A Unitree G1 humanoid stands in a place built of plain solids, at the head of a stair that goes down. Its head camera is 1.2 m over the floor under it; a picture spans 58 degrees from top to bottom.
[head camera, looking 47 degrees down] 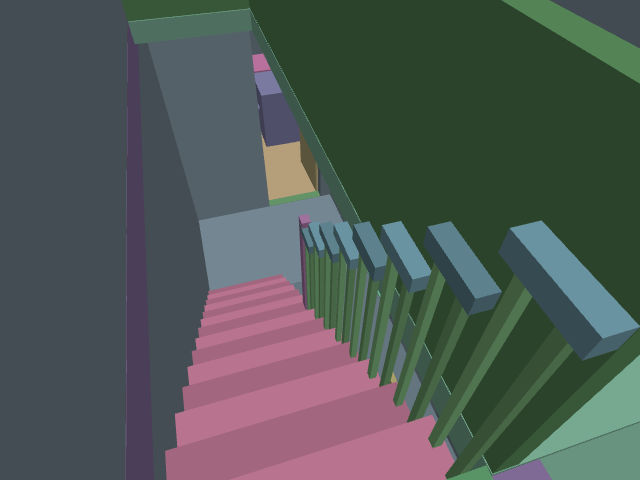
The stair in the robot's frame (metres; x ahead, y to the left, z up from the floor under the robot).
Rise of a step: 0.20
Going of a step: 0.22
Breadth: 0.88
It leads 17 degrees to the left of straight ahead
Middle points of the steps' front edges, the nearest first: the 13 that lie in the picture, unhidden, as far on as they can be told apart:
0.41 0.06 -0.20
0.62 0.12 -0.41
0.83 0.18 -0.61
1.04 0.25 -0.82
1.24 0.31 -1.02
1.45 0.37 -1.22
1.66 0.43 -1.43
1.86 0.50 -1.63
2.07 0.56 -1.84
2.28 0.62 -2.04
2.49 0.68 -2.25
2.69 0.75 -2.45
2.90 0.81 -2.65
